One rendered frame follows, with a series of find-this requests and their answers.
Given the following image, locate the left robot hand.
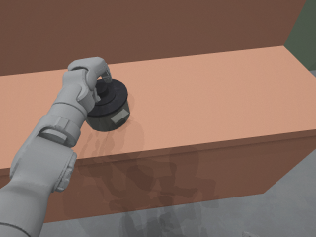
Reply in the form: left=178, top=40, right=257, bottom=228
left=67, top=57, right=112, bottom=103

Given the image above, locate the table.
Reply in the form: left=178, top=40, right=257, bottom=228
left=0, top=0, right=316, bottom=223

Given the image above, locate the pot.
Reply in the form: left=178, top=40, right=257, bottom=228
left=85, top=100, right=130, bottom=132

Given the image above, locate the robot left forearm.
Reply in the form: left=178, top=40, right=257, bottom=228
left=9, top=65, right=97, bottom=180

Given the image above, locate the lid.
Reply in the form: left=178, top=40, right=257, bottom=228
left=87, top=78, right=128, bottom=118

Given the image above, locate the knob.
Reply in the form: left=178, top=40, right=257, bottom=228
left=95, top=82, right=109, bottom=98

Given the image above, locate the robot left upper arm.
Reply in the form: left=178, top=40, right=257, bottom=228
left=0, top=136, right=77, bottom=237

